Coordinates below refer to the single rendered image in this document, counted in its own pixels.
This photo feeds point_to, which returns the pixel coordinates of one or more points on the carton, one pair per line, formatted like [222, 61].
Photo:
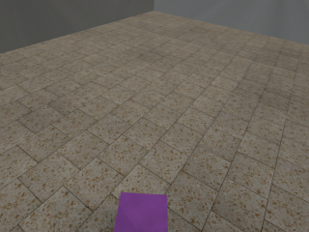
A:
[142, 212]

